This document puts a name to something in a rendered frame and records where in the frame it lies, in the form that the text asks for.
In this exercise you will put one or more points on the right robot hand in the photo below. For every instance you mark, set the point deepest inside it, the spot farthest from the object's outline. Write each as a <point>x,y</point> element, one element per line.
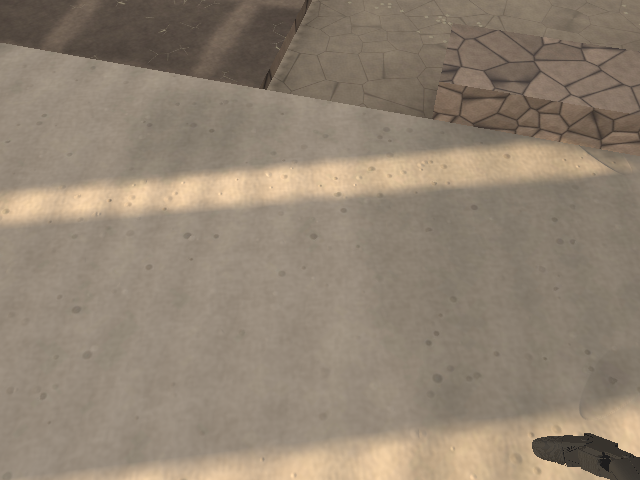
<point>592,453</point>

